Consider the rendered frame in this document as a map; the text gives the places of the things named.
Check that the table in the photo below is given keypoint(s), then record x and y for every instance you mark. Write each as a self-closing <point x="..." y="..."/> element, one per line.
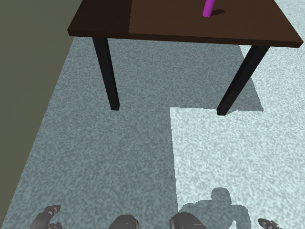
<point x="259" y="23"/>

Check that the right robot hand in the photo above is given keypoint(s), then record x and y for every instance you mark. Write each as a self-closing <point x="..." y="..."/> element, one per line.
<point x="266" y="224"/>

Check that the left robot hand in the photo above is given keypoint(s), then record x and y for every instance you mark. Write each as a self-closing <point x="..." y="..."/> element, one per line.
<point x="42" y="220"/>

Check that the can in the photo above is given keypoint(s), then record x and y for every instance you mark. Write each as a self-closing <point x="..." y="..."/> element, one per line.
<point x="208" y="8"/>

